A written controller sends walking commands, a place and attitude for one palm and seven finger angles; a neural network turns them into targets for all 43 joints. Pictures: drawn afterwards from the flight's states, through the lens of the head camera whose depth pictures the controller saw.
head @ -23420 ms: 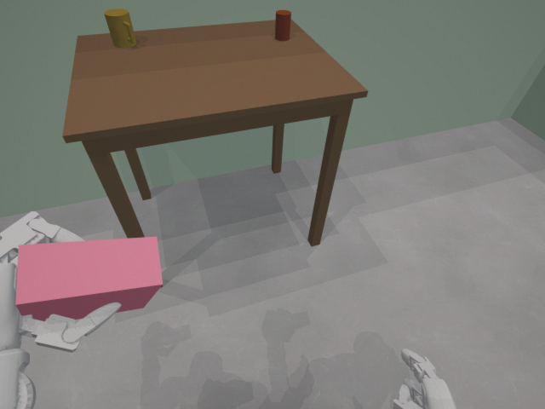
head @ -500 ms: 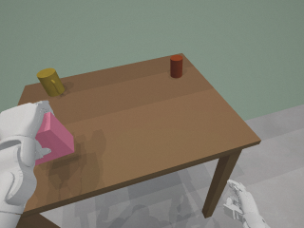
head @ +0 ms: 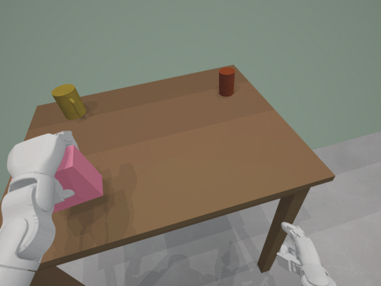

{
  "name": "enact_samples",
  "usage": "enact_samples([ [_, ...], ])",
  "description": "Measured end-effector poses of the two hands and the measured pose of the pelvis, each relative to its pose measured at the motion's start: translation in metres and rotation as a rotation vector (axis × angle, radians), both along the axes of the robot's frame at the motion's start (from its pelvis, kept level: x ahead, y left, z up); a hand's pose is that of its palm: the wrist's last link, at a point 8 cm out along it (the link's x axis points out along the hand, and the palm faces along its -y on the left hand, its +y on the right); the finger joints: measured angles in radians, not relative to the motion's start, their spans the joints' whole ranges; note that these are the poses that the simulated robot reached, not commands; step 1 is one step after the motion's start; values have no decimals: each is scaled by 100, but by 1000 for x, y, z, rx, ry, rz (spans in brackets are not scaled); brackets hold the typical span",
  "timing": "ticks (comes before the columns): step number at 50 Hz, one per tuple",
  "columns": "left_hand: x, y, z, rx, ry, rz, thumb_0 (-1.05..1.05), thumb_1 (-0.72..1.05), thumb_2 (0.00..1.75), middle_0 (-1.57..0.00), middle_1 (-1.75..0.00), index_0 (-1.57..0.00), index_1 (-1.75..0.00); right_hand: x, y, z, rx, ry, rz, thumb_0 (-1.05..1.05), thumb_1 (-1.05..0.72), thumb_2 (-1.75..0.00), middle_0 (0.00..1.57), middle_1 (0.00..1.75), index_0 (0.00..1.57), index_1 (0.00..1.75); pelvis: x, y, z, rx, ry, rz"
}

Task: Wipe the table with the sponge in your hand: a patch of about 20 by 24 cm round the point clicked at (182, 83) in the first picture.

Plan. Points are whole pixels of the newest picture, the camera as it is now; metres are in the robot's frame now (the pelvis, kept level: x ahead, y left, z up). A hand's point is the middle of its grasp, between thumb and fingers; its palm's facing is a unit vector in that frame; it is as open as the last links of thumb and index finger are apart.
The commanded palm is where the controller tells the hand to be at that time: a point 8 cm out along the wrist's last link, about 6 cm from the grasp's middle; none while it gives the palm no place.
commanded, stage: lower the sponge onto the table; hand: left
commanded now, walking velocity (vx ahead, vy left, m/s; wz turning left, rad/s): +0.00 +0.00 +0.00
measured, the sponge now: (67, 185) +0.25 +0.32 +0.09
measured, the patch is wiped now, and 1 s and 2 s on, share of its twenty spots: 0.00 0.00 0.15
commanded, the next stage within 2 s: wipe forward along the first lane in 1.10 s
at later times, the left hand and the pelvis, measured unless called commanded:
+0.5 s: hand (68, 190) +0.23 +0.29 +0.11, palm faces +0.02 -0.10 -0.99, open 9.6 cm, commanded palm +0.21 +0.29 +0.18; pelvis +0.01 -0.01 +0.00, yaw +0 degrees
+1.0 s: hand (70, 195) +0.23 +0.30 +0.10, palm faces -0.02 -0.06 -1.00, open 9.6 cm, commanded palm +0.22 +0.30 +0.16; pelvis +0.01 -0.01 +0.00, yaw +0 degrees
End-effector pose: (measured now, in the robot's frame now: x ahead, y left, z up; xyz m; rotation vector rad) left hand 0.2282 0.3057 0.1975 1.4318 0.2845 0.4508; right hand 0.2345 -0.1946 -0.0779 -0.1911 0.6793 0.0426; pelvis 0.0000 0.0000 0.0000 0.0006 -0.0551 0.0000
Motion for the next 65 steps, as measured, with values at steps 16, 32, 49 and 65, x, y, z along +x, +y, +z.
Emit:
enact_samples([
  [16, -5, -16, -15, 21, 21, -63, -1, -46, 107, -78, -137, -79, -138, 3, -9, 3, -21, 6, 11, 1, -91, -90, 20, 30, 20, 30, 7, -4, -1, 0, 2, -13],
  [32, -8, -34, -36, 18, 93, -115, -1, -46, 107, -78, -137, -79, -138, 3, -18, 1, -36, -2, -3, 1, -91, -90, 20, 30, 20, 30, 7, -12, -1, 1, -1, -1],
  [49, -16, -16, -48, 14, 149, -40, -1, -46, 107, -78, -138, -79, -138, -9, -40, -6, -68, 27, -47, 1, -91, -90, 20, 30, 20, 30, 7, -13, -3, -2, 6, 4],
  [65, -4, -8, -50, 30, 124, -48, -2, -48, 107, -79, -136, -80, -136, -17, -28, -13, -41, 54, -58, 1, -91, -90, 20, 30, 20, 30, 6, -8, -2, -4, 20, 5],
])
